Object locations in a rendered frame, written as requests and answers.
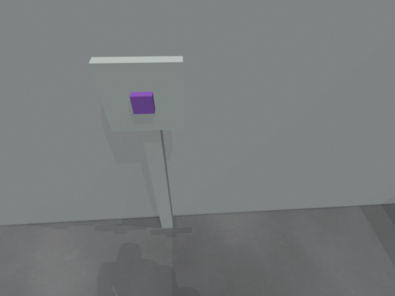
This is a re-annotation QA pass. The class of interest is panel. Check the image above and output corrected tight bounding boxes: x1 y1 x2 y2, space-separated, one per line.
89 56 185 228

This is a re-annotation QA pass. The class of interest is button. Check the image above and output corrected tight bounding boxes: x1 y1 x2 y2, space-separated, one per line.
130 92 155 114

